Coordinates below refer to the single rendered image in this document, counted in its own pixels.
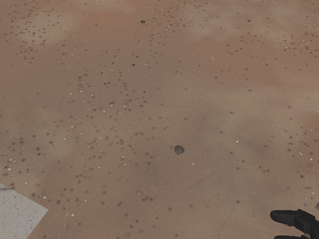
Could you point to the right robot hand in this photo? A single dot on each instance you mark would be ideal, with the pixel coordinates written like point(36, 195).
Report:
point(299, 219)

